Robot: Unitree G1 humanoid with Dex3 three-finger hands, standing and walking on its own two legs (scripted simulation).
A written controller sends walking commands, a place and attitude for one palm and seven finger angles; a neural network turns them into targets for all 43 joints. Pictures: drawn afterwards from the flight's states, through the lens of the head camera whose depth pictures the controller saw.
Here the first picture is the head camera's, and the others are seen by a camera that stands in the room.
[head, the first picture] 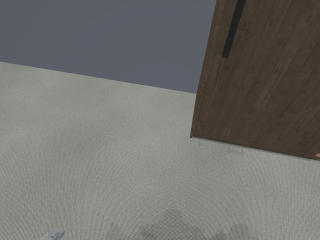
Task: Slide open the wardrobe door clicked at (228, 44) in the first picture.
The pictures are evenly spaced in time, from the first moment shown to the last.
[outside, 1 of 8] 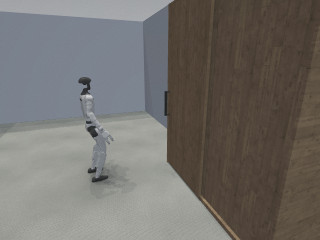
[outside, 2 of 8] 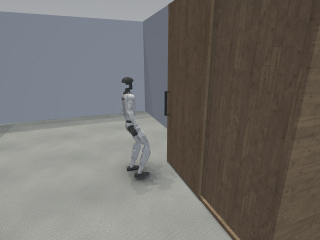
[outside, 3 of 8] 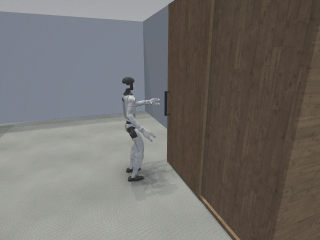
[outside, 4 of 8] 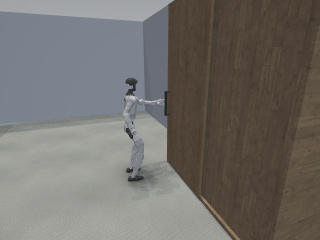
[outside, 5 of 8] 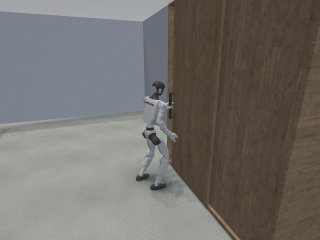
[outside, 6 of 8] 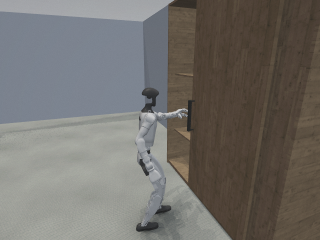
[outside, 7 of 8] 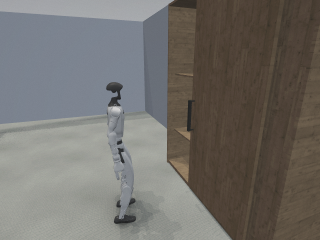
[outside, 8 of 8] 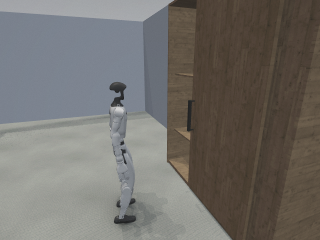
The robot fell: no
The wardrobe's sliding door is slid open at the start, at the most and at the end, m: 0.00 0.65 0.65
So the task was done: yes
